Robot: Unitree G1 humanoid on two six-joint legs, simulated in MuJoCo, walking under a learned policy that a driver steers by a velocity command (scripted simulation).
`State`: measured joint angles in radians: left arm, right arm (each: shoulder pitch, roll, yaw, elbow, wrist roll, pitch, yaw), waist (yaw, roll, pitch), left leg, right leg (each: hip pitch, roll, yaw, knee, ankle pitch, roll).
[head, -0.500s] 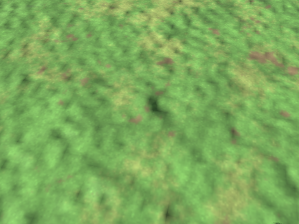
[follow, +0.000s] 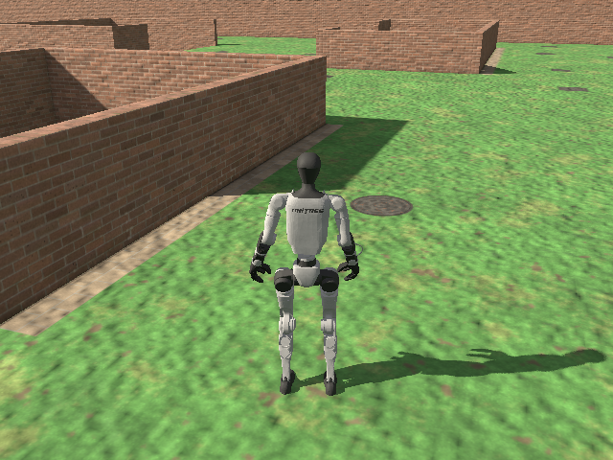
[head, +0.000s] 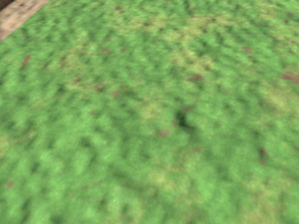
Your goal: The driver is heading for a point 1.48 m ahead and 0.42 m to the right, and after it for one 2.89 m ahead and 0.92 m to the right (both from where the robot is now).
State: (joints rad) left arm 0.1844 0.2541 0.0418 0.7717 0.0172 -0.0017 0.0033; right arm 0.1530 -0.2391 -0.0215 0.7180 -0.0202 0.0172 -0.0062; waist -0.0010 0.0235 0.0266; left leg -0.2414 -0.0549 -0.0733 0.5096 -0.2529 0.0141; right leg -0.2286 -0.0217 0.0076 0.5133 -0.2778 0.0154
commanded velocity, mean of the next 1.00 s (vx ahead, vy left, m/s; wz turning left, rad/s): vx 0.33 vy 0.00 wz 0.02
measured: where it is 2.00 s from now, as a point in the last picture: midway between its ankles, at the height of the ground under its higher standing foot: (168, 151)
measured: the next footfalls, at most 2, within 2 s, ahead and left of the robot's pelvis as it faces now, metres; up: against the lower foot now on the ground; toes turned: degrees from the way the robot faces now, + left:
right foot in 0.80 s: +0.43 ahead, -0.13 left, +0.00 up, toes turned -1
left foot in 1.34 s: +0.73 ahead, +0.11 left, +0.00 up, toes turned -3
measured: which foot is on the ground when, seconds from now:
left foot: down 0.00-0.82, up 0.84-1.00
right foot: down 0.00-0.34, up 0.36-0.78, down 0.80-1.00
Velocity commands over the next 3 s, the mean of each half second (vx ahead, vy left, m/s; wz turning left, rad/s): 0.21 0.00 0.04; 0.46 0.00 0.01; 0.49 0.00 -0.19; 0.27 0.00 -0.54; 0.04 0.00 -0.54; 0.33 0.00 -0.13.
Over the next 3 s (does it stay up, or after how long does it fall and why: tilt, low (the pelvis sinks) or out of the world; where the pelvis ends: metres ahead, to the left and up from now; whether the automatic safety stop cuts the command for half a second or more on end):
stays up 0.98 -0.16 0.00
